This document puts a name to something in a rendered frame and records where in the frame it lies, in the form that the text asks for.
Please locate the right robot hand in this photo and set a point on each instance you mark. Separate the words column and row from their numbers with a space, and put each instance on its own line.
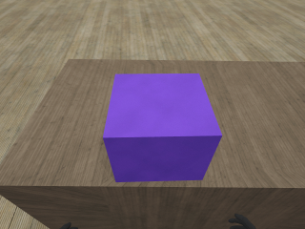
column 241, row 220

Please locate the pedestal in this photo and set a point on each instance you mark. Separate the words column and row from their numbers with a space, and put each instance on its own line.
column 58, row 169

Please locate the carton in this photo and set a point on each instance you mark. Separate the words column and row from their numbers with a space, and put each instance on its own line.
column 160, row 127

